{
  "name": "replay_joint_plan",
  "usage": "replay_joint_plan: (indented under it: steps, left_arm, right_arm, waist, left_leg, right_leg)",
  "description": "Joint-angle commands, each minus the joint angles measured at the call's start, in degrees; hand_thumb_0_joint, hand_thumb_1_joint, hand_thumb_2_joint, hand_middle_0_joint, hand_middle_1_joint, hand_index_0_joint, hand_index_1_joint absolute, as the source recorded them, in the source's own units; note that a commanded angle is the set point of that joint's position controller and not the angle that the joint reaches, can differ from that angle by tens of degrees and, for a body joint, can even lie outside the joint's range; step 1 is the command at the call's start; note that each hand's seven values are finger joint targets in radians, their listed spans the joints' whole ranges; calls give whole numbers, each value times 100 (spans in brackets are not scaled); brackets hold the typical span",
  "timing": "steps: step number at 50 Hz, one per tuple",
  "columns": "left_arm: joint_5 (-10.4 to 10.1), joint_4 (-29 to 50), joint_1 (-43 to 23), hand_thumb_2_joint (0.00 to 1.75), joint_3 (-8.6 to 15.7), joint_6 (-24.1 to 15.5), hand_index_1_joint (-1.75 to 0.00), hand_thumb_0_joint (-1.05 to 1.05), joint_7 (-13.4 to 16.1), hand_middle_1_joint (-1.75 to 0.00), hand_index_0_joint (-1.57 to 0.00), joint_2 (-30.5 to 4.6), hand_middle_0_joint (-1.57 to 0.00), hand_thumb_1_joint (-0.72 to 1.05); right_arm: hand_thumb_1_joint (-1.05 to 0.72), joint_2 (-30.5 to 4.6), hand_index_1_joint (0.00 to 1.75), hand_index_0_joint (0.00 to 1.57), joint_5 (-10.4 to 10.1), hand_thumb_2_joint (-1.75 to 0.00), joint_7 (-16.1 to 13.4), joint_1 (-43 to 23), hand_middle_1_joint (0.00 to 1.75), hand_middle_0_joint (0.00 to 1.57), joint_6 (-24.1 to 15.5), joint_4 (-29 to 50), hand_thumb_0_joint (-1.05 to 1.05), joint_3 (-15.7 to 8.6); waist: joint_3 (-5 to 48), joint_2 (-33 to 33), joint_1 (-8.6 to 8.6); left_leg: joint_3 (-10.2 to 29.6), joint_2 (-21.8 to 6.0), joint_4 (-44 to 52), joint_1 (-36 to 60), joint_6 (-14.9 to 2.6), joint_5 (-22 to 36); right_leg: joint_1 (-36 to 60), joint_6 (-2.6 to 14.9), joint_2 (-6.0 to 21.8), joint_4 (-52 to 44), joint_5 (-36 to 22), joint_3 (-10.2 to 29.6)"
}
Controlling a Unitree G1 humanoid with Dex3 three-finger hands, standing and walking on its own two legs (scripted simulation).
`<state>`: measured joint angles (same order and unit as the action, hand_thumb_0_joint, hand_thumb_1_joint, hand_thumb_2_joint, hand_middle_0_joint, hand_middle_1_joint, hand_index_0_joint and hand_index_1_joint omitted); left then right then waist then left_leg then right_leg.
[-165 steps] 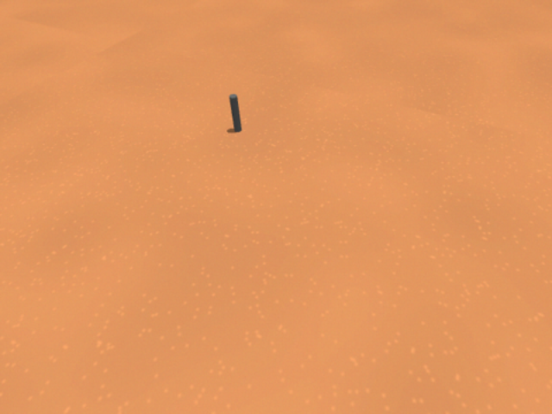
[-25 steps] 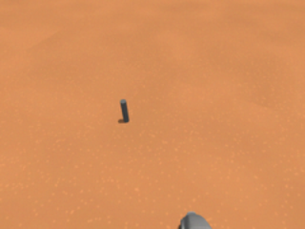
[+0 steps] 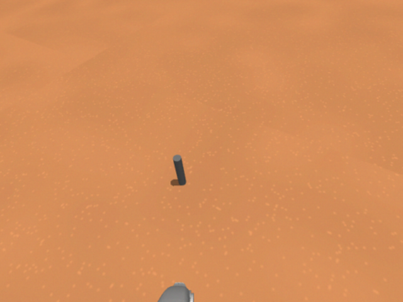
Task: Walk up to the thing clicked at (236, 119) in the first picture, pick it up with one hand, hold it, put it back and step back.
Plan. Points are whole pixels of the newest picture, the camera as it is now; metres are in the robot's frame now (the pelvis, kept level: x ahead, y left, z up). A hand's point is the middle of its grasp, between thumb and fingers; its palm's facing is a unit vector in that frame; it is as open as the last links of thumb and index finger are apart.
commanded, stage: walk up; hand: left
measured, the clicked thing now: (179, 170) +0.89 +0.22 -0.66
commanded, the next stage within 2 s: none
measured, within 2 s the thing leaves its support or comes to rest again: neither
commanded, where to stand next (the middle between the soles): +0.54 +0.01 m, yaw -1 degrees
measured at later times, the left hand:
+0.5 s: hand (91, 269) +0.23 +0.32 -0.15, palm faces -0.06 -0.94 -0.34, open 7.4 cm
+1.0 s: hand (125, 204) +0.39 +0.26 -0.12, palm faces -0.02 -0.92 -0.40, open 7.4 cm
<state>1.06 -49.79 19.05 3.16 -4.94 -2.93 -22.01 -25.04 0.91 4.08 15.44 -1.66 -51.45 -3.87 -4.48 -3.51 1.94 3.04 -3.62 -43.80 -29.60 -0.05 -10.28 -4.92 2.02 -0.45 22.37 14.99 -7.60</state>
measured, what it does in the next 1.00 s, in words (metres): walks ahead: left foot, then right foot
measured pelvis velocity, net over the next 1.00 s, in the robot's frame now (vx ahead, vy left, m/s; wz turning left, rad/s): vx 0.33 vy -0.01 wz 0.00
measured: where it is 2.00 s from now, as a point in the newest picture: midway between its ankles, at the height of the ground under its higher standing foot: (214, 249)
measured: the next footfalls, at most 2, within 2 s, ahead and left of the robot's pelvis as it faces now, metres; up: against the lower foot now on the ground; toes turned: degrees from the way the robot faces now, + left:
left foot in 0.12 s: +0.21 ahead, +0.14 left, +0.00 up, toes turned +5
right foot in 0.66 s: +0.39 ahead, -0.12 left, +0.00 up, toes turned -5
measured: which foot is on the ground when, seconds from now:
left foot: up 0.00-0.10, down 0.12-0.70, up 0.72-1.00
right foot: down 0.00-0.16, up 0.18-0.64, down 0.66-1.00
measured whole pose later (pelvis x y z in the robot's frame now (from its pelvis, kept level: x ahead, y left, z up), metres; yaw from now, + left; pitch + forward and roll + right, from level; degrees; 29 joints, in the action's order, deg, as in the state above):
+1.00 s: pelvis +0.33 -0.01 +0.00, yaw +0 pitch -3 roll +0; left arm 0.8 -48.7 18.5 2.2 -4.5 -2.5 -21.2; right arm -25.1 1.1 3.7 17.8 -1.0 -51.3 -4.0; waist -4.0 -4.2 0.5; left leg 1.9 -4.7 -49.5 -28.4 0.4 -13.8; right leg -9.0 2.0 0.6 24.4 12.6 -4.8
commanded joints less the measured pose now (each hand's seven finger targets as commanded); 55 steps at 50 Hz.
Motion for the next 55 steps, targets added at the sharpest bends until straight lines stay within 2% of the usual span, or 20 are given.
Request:
replay_joint_plan:
  steps: [1, 4, 7, 8, 9, 10, 13, 15, 23, 27, 31, 33, 34, 35, 36, 40, 42, 49, 53, 55]
  left_arm:
    - [-46, 430, 43, 90, 463, -147, -30, 0, 125, -30, -20, -1617, -20, 90]
    - [-44, 496, -121, 90, 468, -116, -30, 0, 142, -30, -20, -1733, -20, 90]
    - [-86, 538, 162, 90, 238, -46, -30, 0, 158, -30, -20, -1298, -20, 90]
    - [-151, 606, 389, 90, 133, -25, -30, 0, 145, -30, -20, -875, -20, 90]
    - [-158, 490, 483, 90, 259, 47, -30, 0, 207, -30, -20, -1313, -20, 90]
    - [-88, 406, 263, 90, 255, 80, -30, 0, 244, -30, -20, -1582, -20, 90]
    - [-148, 210, 360, 90, 232, 99, -30, 0, 143, -30, -20, -1440, -20, 90]
    - [-147, 118, 545, 90, 224, 171, -30, 0, 93, -30, -20, -1349, -20, 90]
    - [-31, 236, -233, 90, 261, 196, -30, 0, -61, -30, -20, -1226, -20, 90]
    - [-39, 332, -682, 90, 235, 101, -30, 0, -92, -30, -20, -1099, -20, 90]
    - [-46, 164, -255, 90, 276, 3, -30, 0, -30, -30, -20, -1116, -20, 90]
    - [5, -93, 526, 90, 444, -109, -30, 0, 89, -30, -20, -1545, -20, 90]
    - [18, -77, 885, 90, 603, -130, -30, 0, 150, -30, -20, -1996, -20, 90]
    - [-45, 36, 735, 90, 589, -119, -30, 0, 170, -30, -20, -2195, -20, 90]
    - [-110, 97, 506, 90, 570, -79, -30, 0, 169, -30, -20, -2170, -20, 90]
    - [-175, 241, -27, 90, 372, -83, -30, 0, 226, -30, -20, -1619, -20, 90]
    - [-143, 303, -70, 90, 353, -113, -30, 0, 221, -30, -20, -1568, -20, 90]
    - [-45, 527, -31, 90, 424, -102, -30, 0, 170, -30, -20, -1641, -20, 90]
    - [-63, 524, 133, 90, 431, -87, -30, 0, 161, -30, -20, -1701, -20, 90]
    - [-75, 580, -107, 90, 385, -51, -30, 0, 179, -30, -20, -1719, -20, 90]
  right_arm:
    - [-90, -781, 30, 20, 24, -90, 15, -534, 30, 20, -227, 629, 0, -230]
    - [-90, -811, 30, 20, 22, -90, 20, -389, 30, 20, -270, 645, 0, -246]
    - [-90, -1282, 30, 20, 126, -90, -100, 942, 30, 20, -370, 234, 0, -460]
    - [-90, -1796, 30, 20, 178, -90, -181, 1244, 30, 20, -384, 315, 0, -608]
    - [-90, -1916, 30, 20, 1, -90, -207, 1141, 30, 20, -384, 469, 0, -627]
    - [-90, -1821, 30, 20, -110, -90, -208, 941, 30, 20, -360, 478, 0, -639]
    - [-90, -1243, 30, 20, -142, -90, -286, 317, 30, 20, -384, 632, 0, -359]
    - [-90, -1194, 30, 20, -155, -90, -278, 218, 30, 20, -436, 630, 0, -326]
    - [-90, -1311, 30, 20, -84, -90, -236, 341, 30, 20, -476, 712, 0, -396]
    - [-90, -1264, 30, 20, -63, -90, -215, 373, 30, 20, -424, 726, 0, -375]
    - [-90, -1279, 30, 20, -66, -90, -232, 234, 30, 20, -332, 833, 0, -357]
    - [-90, -838, 30, 20, -79, -90, -232, 570, 30, 20, -313, 859, 0, -183]
    - [-90, -494, 30, 20, -84, -90, -217, 848, 30, 20, -318, 918, 0, -53]
    - [-90, -808, 30, 20, -95, -90, -232, 848, 30, 20, -243, 796, 0, -116]
    - [-90, -1242, 30, 20, -41, -90, -293, 676, 30, 20, -197, 689, 0, -219]
    - [-90, -966, 30, 20, -126, -90, -234, 787, 30, 20, -114, 346, 0, -195]
    - [-90, -924, 30, 20, -90, -90, -175, 871, 30, 20, -53, 282, 0, -218]
    - [-90, -909, 30, 20, 67, -90, -37, 127, 30, 20, -71, 463, 0, -297]
    - [-90, -825, 30, 20, 90, -90, -13, -145, 30, 20, -181, 535, 0, -265]
    - [-90, -790, 30, 20, 85, -90, -53, -10, 30, 20, -238, 467, 0, -261]
  waist:
    - [-66, 935, 167]
    - [150, 952, -36]
    - [849, -492, -688]
    - [1149, -1752, -721]
    - [1253, -1058, -721]
    - [945, -635, -660]
    - [212, -100, -308]
    - [114, -322, -187]
    - [-242, -387, -354]
    - [-262, -309, -415]
    - [231, -93, -128]
    - [889, 1054, 196]
    - [1212, 2202, 292]
    - [843, 1895, 287]
    - [699, 1541, 266]
    - [124, 1206, -118]
    - [97, 1294, -151]
    - [-248, 1178, 4]
    - [-133, 1092, 114]
    - [40, 997, -84]
  left_leg:
    - [-294, -125, 861, 43, -41, 307]
    - [-426, -143, 1168, 772, -247, 203]
    - [-137, -13, 1731, 3160, -629, -604]
    - [2104, -1370, 2075, 4051, -1090, -1070]
    - [3692, -2053, 2745, 4139, -1603, -1473]
    - [3550, -2124, 2741, 3781, -1748, -1366]
    - [1179, -1248, 2795, 2301, -907, 230]
    - [723, -1062, 2955, 1897, -904, 188]
    - [399, -1101, 3426, 2053, -1205, -840]
    - [56, -972, 3017, 2030, -1154, -39]
    - [-24, -984, 2016, 1995, -1025, 621]
    - [-525, -389, 145, 1280, -720, 476]
    - [-801, 130, -1221, 383, -448, -1024]
    - [-543, 569, -1779, -546, -270, -1977]
    - [-239, 237, -2116, -620, -264, -2059]
    - [147, -22, -1684, -55, -202, -1021]
    - [37, 67, -1638, 124, -151, -580]
    - [-175, -248, -107, -81, 126, -275]
    - [-317, -232, 718, 272, 22, -181]
    - [-392, -166, 1084, 900, -78, -113]
  right_leg:
    - [30, 786, 1577, -660, -915, 906]
    - [-102, 837, 1729, -236, -1358, 932]
    - [-1346, 455, 882, 2457, -1577, 204]
    - [-2776, 106, 181, 3976, 606, 77]
    - [-3267, 97, -131, 4463, 1761, 576]
    - [-3380, 137, 242, 4755, 1632, 981]
    - [-2617, 65, 506, 4152, 582, 1419]
    - [-2376, -44, 512, 3917, 285, 1176]
    - [-2843, -298, 760, 2489, -425, 913]
    - [-2331, -171, 693, 1386, -702, 664]
    - [-1087, -68, 377, 676, -726, 431]
    - [600, 116, 430, 282, -282, 758]
    - [1244, 422, 1646, -131, 737, 2581]
    - [1189, 922, 2461, -892, 1417, 4279]
    - [924, 1310, 2637, -801, 1339, 4490]
    - [-301, 582, 1551, -706, -386, 2101]
    - [-575, 539, 1319, -795, -672, 1659]
    - [-789, 1023, 1539, -1166, 1032, 1449]
    - [-552, 1023, 1565, -719, 513, 1350]
    - [-765, 989, 1652, -244, -178, 1283]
